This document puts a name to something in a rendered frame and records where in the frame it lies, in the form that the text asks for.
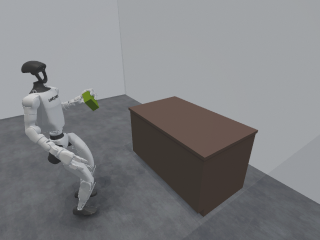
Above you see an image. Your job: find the right robot upper arm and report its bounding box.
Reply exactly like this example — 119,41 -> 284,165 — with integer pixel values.
22,94 -> 41,135

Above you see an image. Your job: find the left robot hand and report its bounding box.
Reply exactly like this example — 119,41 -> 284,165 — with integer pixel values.
80,88 -> 98,104

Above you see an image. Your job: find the robot right foot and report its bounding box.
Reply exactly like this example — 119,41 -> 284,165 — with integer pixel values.
73,205 -> 98,216

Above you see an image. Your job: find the table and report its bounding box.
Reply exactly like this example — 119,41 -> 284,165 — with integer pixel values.
128,96 -> 258,217

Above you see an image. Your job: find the right robot hand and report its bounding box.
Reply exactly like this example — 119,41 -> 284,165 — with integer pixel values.
58,150 -> 88,170

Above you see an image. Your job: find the right robot forearm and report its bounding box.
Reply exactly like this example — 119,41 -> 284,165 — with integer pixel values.
25,127 -> 64,157

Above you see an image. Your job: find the robot right shin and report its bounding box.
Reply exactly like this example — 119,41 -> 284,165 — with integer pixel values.
77,180 -> 95,211

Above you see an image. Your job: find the left robot upper arm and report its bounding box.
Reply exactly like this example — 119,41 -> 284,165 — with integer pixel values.
48,86 -> 59,94

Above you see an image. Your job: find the sponge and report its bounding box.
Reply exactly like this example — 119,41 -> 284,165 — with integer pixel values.
82,91 -> 99,111

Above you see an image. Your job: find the left robot forearm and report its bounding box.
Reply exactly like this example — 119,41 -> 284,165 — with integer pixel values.
61,95 -> 82,111

